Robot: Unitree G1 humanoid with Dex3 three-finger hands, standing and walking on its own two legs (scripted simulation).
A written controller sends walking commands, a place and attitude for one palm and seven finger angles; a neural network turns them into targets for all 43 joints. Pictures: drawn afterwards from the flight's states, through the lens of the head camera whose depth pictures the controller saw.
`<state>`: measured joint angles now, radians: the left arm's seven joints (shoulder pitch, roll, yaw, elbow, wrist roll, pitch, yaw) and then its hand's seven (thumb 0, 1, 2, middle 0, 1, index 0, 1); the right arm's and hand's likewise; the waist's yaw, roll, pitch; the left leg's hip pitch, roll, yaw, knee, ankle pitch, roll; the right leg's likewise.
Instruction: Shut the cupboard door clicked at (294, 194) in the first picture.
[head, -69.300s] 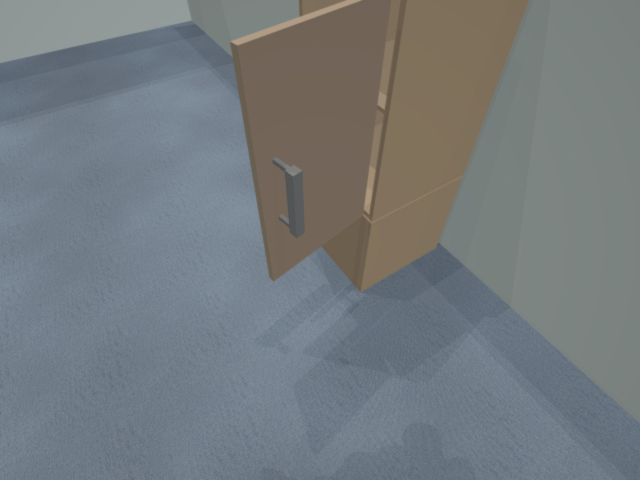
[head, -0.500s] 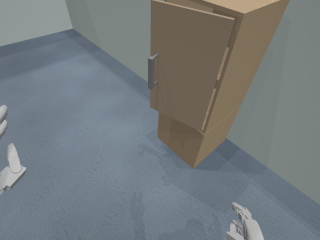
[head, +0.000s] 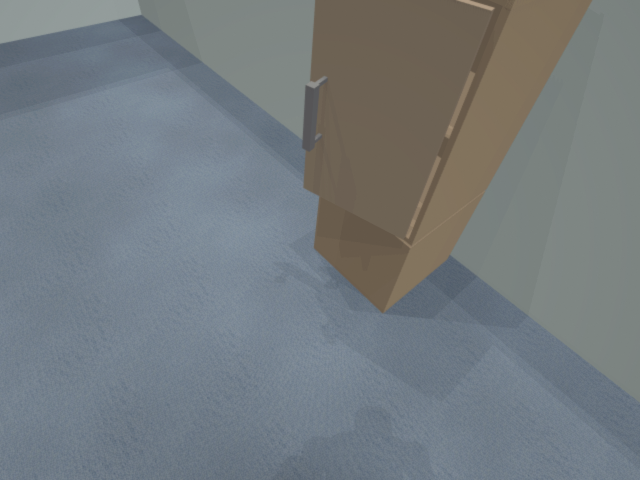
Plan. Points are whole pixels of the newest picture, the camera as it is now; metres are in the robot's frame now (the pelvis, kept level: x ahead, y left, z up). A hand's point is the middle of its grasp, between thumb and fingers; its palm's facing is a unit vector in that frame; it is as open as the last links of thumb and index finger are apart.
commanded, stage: let the arm hang, fingers relaxed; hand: left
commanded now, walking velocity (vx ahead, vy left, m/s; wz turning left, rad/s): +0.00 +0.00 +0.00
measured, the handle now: (315, 114) +0.90 +0.05 -0.06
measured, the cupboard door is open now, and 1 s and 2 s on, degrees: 15 15 15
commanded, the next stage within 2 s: look to check the result in 0.72 s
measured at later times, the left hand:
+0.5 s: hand out of the picture +0.01 +0.21 -0.17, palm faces -0.01 -0.97 -0.24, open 7.4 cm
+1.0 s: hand out of the picture +0.04 +0.21 -0.16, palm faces -0.02 -0.97 -0.26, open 7.4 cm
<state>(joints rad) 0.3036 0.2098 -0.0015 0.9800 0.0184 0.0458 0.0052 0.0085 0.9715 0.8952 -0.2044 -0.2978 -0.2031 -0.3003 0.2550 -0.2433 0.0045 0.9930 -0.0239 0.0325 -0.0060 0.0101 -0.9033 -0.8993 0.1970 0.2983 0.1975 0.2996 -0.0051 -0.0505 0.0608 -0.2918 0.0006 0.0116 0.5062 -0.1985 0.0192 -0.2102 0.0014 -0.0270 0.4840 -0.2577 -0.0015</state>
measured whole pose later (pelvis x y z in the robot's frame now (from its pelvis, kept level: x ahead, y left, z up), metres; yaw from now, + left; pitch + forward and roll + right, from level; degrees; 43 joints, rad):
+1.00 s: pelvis +0.02 +0.00 +0.01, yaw -1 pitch -2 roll +0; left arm 0.22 0.25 0.01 1.13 0.02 0.00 0.01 0.01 0.91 0.90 -0.20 -0.30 -0.20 -0.30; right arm 0.21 -0.24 -0.01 1.11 -0.01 0.01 -0.02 0.01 -0.90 -0.90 0.20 0.30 0.20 0.30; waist 0.00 0.00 0.04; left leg -0.18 0.00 0.03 0.38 -0.17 0.02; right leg -0.11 0.00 0.00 0.36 -0.22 0.00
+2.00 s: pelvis +0.01 +0.00 +0.00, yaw +15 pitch +1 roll -1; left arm 0.16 0.23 0.07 0.94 0.03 0.05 0.02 0.01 0.91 0.90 -0.20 -0.30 -0.20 -0.30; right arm 0.24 -0.19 -0.04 0.97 -0.03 0.05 -0.01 0.01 -0.90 -0.90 0.20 0.30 0.20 0.30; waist -0.03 0.01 0.10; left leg -0.35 -0.05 -0.06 0.50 -0.16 0.05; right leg -0.44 -0.03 -0.01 0.97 -0.44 0.04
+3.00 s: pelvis +0.08 +0.00 +0.01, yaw +56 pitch +1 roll +2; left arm 0.32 0.17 0.06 0.94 0.04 -0.05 0.01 0.01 0.91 0.90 -0.20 -0.30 -0.20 -0.30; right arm 0.22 -0.23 -0.09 0.95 -0.03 0.05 0.04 0.01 -0.90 -0.90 0.20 0.30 0.20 0.30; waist -0.02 0.02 0.05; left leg -0.58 0.04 0.01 1.17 -0.28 -0.01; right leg -0.15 -0.09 -0.23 0.44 -0.30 -0.02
